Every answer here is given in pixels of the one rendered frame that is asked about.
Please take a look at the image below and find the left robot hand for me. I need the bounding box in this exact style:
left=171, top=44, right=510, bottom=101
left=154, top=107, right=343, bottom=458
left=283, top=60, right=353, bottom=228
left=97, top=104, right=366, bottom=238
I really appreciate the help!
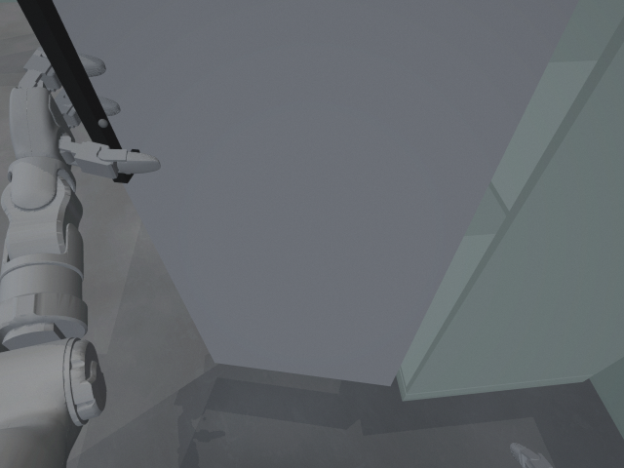
left=9, top=47, right=161, bottom=179

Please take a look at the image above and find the fridge door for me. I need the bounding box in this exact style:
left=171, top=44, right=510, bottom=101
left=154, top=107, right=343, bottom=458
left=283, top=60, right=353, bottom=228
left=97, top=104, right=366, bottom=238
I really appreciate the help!
left=53, top=0, right=579, bottom=386

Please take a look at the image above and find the handle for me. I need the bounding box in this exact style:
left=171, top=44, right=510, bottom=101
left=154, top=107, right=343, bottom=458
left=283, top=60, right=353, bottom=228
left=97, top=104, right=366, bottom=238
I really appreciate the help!
left=17, top=0, right=140, bottom=183

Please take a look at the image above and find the right robot hand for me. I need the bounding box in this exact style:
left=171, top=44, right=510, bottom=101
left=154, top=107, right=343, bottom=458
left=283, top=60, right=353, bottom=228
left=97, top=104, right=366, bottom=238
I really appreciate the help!
left=510, top=443, right=553, bottom=468

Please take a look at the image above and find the robot left upper arm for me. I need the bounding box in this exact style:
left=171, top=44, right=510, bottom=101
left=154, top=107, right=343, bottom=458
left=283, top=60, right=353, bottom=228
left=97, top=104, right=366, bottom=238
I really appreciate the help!
left=0, top=337, right=106, bottom=468

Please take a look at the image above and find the left robot forearm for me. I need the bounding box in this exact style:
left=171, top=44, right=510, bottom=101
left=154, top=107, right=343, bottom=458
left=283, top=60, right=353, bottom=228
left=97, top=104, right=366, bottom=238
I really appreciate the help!
left=0, top=156, right=88, bottom=353

